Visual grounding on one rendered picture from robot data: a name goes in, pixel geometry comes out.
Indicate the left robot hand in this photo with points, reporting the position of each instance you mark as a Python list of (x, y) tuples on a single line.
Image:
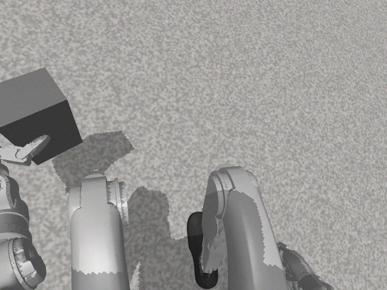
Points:
[(23, 155)]

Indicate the left robot arm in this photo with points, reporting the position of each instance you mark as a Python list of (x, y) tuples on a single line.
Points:
[(21, 268)]

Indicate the carton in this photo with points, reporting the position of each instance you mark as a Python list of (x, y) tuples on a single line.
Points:
[(32, 105)]

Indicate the right robot hand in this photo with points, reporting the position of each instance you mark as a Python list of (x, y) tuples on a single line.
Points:
[(295, 266)]

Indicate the right robot arm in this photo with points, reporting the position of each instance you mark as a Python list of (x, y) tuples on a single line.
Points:
[(313, 282)]

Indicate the right robot foot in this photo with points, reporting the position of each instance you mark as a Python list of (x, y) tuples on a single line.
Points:
[(195, 241)]

